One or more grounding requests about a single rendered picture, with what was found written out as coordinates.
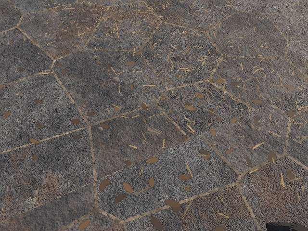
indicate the robot right hand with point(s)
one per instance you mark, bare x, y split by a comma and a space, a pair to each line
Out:
285, 226

